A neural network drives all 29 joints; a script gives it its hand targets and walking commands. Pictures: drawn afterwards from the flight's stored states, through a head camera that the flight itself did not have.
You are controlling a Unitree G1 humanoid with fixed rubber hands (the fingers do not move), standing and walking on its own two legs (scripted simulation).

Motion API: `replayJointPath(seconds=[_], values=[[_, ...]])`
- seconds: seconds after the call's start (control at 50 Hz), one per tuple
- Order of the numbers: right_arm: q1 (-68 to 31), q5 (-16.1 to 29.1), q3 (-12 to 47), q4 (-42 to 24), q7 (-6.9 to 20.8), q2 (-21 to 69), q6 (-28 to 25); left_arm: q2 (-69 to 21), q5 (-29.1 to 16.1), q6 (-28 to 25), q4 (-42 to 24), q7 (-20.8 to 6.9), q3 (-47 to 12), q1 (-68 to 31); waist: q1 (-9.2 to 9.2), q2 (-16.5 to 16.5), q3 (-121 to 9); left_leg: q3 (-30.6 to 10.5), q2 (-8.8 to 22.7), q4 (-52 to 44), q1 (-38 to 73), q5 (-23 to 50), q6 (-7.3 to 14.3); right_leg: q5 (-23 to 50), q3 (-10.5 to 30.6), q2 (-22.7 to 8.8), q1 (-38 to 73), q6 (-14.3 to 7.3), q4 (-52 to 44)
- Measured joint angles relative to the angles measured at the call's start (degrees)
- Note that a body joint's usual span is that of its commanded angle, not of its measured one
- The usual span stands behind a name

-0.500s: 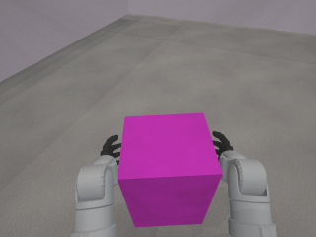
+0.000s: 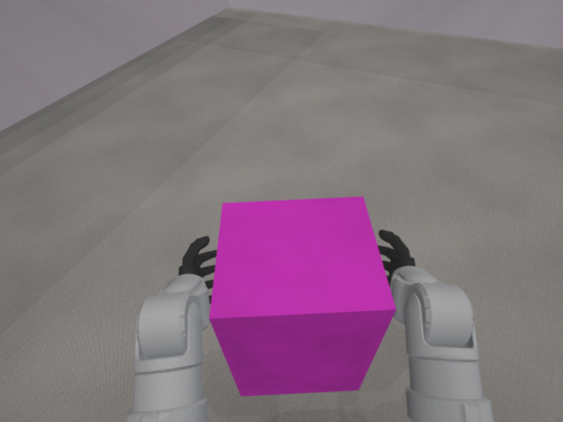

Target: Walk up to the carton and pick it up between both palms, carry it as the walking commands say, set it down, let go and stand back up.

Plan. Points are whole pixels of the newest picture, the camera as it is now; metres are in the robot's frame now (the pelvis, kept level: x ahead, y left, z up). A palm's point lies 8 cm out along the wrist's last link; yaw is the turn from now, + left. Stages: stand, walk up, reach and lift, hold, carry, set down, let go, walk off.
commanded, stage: carry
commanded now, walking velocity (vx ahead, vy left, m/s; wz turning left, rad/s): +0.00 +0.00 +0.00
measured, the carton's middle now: (296, 305) +0.29 +0.01 +0.02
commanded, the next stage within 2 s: hold in 0.30 s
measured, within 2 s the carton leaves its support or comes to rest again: neither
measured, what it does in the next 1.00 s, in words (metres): stands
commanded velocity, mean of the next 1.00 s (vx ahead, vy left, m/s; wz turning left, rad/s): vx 0.00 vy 0.00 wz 0.00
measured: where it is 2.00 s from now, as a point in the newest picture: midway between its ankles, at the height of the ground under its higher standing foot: outside the picture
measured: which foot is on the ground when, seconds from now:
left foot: down 0.00-1.00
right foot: down 0.00-1.00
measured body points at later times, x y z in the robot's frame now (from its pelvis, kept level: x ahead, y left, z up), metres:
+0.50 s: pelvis -0.01 -0.01 +0.00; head -0.04 -0.03 +0.45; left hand +0.27 +0.16 +0.03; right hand +0.30 -0.12 +0.02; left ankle +0.00 +0.11 -0.73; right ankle +0.09 -0.10 -0.73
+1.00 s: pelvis +0.01 -0.02 +0.00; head +0.04 -0.03 +0.45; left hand +0.32 +0.17 -0.02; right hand +0.34 -0.11 -0.03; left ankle +0.00 +0.11 -0.73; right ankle +0.09 -0.09 -0.73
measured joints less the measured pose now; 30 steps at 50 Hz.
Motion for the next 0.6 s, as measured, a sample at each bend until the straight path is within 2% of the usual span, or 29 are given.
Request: replayJointPath(seconds=[0.34, 0.36, 0.38, 0.42, 0.46, 0.56, 0.6], values=[[0.1, -0.4, 0.0, 3.4, 0.1, 0.0, -2.8, 0.0, 0.1, -3.0, 3.4, -0.4, 0.7, 0.2, 0.00, -0.2, -1.7, 0.0, 0.0, 0.0, 0.0, 0.6, 0.0, 0.6, 0.0, 0.0, 0.0, -0.1, 0.0], [-0.1, -0.9, -0.3, 5.2, 0.6, 0.0, -4.4, 0.0, 0.6, -4.7, 5.4, -1.1, 1.3, -0.1, 0.00, -0.1, -1.6, -0.1, 0.0, 0.0, 0.2, 0.6, 0.0, 0.5, 0.1, 0.1, 0.3, -0.2, 0.0], [-0.8, -2.5, -1.1, 10.0, 1.6, 0.1, -8.3, -0.3, 2.0, -8.9, 11.0, -2.7, 2.9, -1.3, -0.01, 0.1, -1.0, -0.8, -0.3, 0.0, 1.0, 0.6, 0.0, 0.5, 0.6, 0.6, 1.2, -0.4, 0.0], [-0.9, -4.6, -2.1, 18.4, 2.4, 0.2, -15.5, -0.4, 3.5, -16.6, 20.3, -4.1, 4.8, -2.1, 0.01, 0.7, 0.1, -2.5, -0.8, 0.0, 2.4, 1.0, 0.0, 0.5, 1.8, 1.5, 3.0, -0.2, 0.0], [-0.3, -4.9, -2.2, 23.0, 3.0, 0.1, -19.5, -0.2, 3.9, -20.4, 23.5, -4.3, 5.0, -0.5, 0.04, 1.6, 0.6, -3.5, -1.1, 0.0, 3.0, 1.0, 0.0, 0.1, 2.2, 1.8, 4.0, -0.3, 0.0], [-0.4, -6.0, -2.6, 25.8, 3.2, 0.0, -24.8, 0.2, 3.9, -26.1, 27.4, -4.5, 5.2, -1.0, -0.16, 3.8, 1.6, -6.1, -1.7, 0.0, 3.0, 1.5, 0.0, -0.5, 2.4, 2.4, 5.0, 0.0, 0.2], [-0.5, -6.7, -3.3, 25.9, 3.2, 0.1, -26.2, 0.2, 3.9, -27.9, 30.3, -5.2, 6.2, -3.5, -1.50, 3.8, 2.2, -8.4, -2.6, 0.0, 3.2, 1.7, 0.0, -1.8, 2.5, 2.8, 5.9, -0.4, 0.8]])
